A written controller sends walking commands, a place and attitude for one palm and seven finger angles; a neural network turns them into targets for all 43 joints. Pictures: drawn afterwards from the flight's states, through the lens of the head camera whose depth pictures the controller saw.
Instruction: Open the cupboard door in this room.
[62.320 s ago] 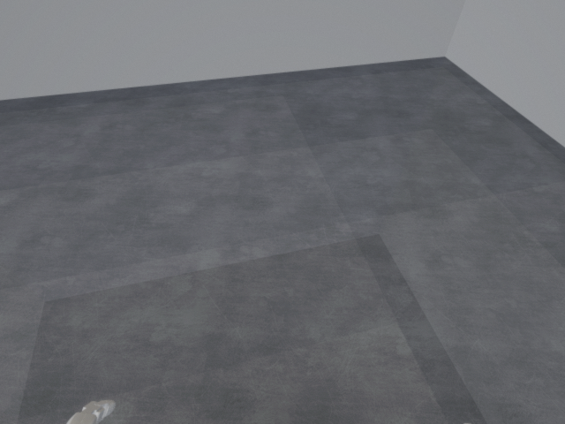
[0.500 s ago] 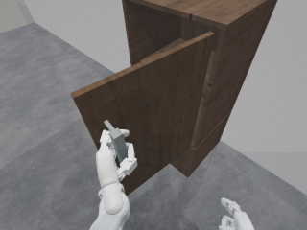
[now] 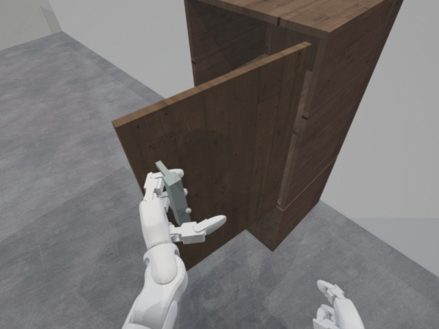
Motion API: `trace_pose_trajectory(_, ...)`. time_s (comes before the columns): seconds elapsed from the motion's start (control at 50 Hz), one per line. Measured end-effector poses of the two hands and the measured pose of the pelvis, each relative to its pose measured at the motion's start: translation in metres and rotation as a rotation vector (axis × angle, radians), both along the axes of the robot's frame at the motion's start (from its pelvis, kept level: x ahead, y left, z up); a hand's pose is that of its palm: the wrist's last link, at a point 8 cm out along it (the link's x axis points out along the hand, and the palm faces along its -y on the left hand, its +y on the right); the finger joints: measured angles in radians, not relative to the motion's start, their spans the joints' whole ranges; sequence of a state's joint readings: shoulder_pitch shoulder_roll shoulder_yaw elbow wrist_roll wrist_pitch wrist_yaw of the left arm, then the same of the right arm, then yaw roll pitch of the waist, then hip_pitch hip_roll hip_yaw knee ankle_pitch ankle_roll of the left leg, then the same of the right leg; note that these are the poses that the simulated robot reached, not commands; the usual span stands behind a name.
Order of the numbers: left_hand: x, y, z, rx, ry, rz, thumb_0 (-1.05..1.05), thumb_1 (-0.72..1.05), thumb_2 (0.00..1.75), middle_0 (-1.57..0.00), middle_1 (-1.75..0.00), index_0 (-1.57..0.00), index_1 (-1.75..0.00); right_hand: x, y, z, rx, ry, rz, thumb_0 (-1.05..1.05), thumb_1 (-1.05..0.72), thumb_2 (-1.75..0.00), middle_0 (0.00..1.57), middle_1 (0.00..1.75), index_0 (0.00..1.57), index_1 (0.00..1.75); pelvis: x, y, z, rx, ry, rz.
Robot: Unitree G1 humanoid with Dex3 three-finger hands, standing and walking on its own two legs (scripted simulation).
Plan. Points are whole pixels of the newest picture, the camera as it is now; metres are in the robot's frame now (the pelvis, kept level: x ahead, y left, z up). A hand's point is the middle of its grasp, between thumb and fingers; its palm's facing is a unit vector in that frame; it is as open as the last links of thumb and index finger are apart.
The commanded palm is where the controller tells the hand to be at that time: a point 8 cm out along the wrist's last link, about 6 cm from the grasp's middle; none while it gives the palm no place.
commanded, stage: open thumb and fingers to let go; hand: left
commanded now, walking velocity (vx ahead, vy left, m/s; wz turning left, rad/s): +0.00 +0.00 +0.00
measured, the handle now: (172, 195) +0.34 +0.11 +0.07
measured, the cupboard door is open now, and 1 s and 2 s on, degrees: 82 83 82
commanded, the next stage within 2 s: slide the hand sideways off the handle in 0.34 s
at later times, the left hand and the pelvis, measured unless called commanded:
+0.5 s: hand (185, 211) +0.30 +0.08 +0.08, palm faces +0.24 -0.97 -0.03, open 14.9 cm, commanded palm +0.26 +0.13 +0.07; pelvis +0.00 +0.03 +0.00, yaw -1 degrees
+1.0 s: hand (175, 236) +0.26 +0.09 +0.07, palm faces -0.12 -0.99 -0.04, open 16.1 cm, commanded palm +0.23 +0.17 +0.07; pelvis +0.00 +0.03 +0.00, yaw -2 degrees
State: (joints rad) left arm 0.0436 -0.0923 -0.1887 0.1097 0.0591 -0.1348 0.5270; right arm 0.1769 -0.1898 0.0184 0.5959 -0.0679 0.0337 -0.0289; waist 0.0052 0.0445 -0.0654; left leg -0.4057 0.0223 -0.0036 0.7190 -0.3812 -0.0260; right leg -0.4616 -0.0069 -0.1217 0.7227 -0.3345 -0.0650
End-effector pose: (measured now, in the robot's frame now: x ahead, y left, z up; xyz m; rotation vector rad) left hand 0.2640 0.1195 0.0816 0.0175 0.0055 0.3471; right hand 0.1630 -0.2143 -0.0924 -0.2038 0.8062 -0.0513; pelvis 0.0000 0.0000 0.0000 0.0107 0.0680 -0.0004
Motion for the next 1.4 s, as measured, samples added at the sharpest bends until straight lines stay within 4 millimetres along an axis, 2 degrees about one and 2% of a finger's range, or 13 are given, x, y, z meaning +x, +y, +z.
trace_pose_trajectory(0.08,0.001,0.001,0.000,-0.007,-0.002,-0.006,0.01,-0.34,0.37,-0.32,-1.17,-0.32,-1.17,-0.005,0.002,0.000,-0.006,0.005,-0.009,0.01,-0.91,-0.90,0.20,0.30,0.20,0.30,-0.002,0.005,0.000,-0.002,-0.001,-0.004)
trace_pose_trajectory(0.16,0.003,0.001,0.000,-0.013,-0.004,-0.010,0.00,-0.43,0.33,-0.30,-1.06,-0.30,-1.05,-0.009,0.006,0.001,-0.010,0.011,-0.014,0.01,-0.91,-0.90,0.20,0.30,0.20,0.30,-0.004,0.010,0.000,-0.004,-0.001,-0.008)
trace_pose_trajectory(0.3,0.006,0.001,0.000,-0.010,-0.003,-0.034,0.00,-0.49,0.31,-0.28,-0.79,-0.28,-0.79,-0.011,0.016,0.002,-0.004,0.012,-0.018,0.01,-0.91,-0.90,0.20,0.30,0.20,0.30,-0.004,0.018,-0.001,-0.007,0.001,-0.017)
trace_pose_trajectory(0.46,0.005,0.005,0.000,-0.007,-0.001,-0.049,-0.01,-0.50,0.30,-0.38,-0.63,-0.37,-0.65,-0.006,0.029,0.002,0.007,0.014,-0.002,0.01,-0.91,-0.90,0.20,0.30,0.20,0.30,-0.004,0.026,-0.002,-0.012,0.000,-0.020)
trace_pose_trajectory(0.5,0.004,0.009,-0.001,0.020,-0.010,-0.108,-0.01,-0.50,0.30,-0.38,-0.59,-0.35,-0.61,-0.006,0.031,0.003,0.008,0.013,0.008,0.01,-0.91,-0.90,0.20,0.30,0.20,0.30,-0.004,0.027,-0.002,-0.010,0.000,-0.017)
trace_pose_trajectory(0.6,-0.002,0.022,-0.002,0.128,-0.036,-0.436,-0.01,-0.50,0.30,-0.28,-0.46,-0.22,-0.47,-0.010,0.033,0.002,0.006,-0.012,0.011,0.01,-0.91,-0.90,0.20,0.30,0.20,0.30,-0.006,0.031,-0.005,-0.011,-0.005,-0.009)
trace_pose_trajectory(0.64,-0.003,0.024,-0.002,0.095,-0.028,-0.519,-0.01,-0.50,0.30,-0.25,-0.41,-0.18,-0.42,-0.011,0.033,0.001,0.012,-0.029,0.003,0.01,-0.91,-0.90,0.20,0.30,0.20,0.30,-0.008,0.034,-0.005,-0.015,-0.011,-0.008)
trace_pose_trajectory(0.7,-0.004,0.021,-0.004,-0.001,-0.009,-0.544,-0.01,-0.50,0.30,-0.21,-0.37,-0.16,-0.37,-0.013,0.035,0.003,0.023,-0.054,-0.009,0.01,-0.91,-0.90,0.20,0.30,0.20,0.30,-0.009,0.037,-0.004,-0.015,-0.014,-0.013)
trace_pose_trajectory(0.76,-0.007,0.017,-0.004,-0.045,-0.004,-0.509,-0.01,-0.50,0.30,-0.17,-0.34,-0.17,-0.35,-0.014,0.038,0.007,0.035,-0.078,-0.009,0.01,-0.91,-0.90,0.20,0.30,0.20,0.30,-0.008,0.038,-0.004,-0.009,-0.009,-0.023)
trace_pose_trajectory(0.88,-0.015,0.016,-0.005,-0.009,-0.010,-0.472,-0.01,-0.50,0.30,-0.17,-0.34,-0.18,-0.32,-0.012,0.039,0.012,0.046,-0.099,0.004,0.01,-0.91,-0.90,0.20,0.30,0.20,0.30,-0.005,0.035,-0.004,-0.002,-0.001,-0.038)
trace_pose_trajectory(1.18,-0.037,0.053,-0.008,0.021,0.027,-0.416,-0.01,-0.50,0.30,-0.21,-0.33,-0.21,-0.32,0.005,0.016,0.013,0.017,-0.124,-0.002,0.01,-0.91,-0.90,0.20,0.30,0.20,0.30,0.005,0.020,-0.005,-0.007,0.015,-0.028)
trace_pose_trajectory(1.4,-0.049,0.070,-0.009,0.038,0.033,-0.414,-0.01,-0.50,0.30,-0.19,-0.32,-0.19,-0.31,0.014,0.004,0.010,0.003,-0.153,0.002,0.01,-0.91,-0.90,0.20,0.30,0.20,0.30,0.011,0.012,-0.009,-0.008,0.039,-0.014)
